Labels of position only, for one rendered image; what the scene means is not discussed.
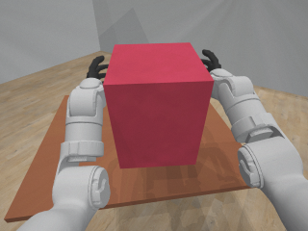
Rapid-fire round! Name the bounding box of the left robot forearm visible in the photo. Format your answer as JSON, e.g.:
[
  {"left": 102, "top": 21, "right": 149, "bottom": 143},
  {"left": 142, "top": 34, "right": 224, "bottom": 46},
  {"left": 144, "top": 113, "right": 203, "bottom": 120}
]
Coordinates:
[{"left": 52, "top": 77, "right": 107, "bottom": 204}]

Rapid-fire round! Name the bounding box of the left robot hand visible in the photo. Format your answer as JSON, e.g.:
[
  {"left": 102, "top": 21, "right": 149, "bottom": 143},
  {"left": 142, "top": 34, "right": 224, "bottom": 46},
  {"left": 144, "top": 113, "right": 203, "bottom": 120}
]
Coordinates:
[{"left": 86, "top": 55, "right": 109, "bottom": 84}]

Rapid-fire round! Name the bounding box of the carton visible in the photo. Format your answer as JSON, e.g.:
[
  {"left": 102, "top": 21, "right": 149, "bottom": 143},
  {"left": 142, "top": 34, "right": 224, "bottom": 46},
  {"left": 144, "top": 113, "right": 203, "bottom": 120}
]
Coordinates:
[{"left": 103, "top": 42, "right": 215, "bottom": 169}]

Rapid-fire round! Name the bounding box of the right robot forearm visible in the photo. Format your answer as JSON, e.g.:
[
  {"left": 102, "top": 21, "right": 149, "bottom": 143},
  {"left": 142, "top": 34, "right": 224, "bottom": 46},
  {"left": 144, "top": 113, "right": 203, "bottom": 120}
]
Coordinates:
[{"left": 209, "top": 68, "right": 304, "bottom": 174}]

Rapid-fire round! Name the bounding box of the left robot upper arm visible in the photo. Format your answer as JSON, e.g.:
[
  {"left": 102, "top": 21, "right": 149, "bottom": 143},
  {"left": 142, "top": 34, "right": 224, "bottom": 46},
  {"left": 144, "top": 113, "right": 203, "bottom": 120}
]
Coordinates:
[{"left": 16, "top": 166, "right": 111, "bottom": 231}]

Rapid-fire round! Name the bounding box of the table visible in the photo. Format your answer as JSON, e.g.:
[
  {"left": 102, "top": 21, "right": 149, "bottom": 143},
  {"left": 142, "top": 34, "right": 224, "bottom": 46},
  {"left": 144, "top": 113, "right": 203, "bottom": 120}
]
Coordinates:
[{"left": 4, "top": 95, "right": 256, "bottom": 223}]

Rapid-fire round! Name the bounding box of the right robot upper arm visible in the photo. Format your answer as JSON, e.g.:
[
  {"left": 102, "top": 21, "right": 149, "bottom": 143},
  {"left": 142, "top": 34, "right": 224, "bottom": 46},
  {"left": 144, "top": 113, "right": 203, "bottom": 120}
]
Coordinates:
[{"left": 237, "top": 136, "right": 308, "bottom": 231}]

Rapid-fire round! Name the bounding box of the right robot hand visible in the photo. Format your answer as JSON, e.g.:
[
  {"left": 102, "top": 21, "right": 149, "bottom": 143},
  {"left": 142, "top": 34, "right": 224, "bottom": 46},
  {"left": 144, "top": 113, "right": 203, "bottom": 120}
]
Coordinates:
[{"left": 200, "top": 49, "right": 221, "bottom": 72}]

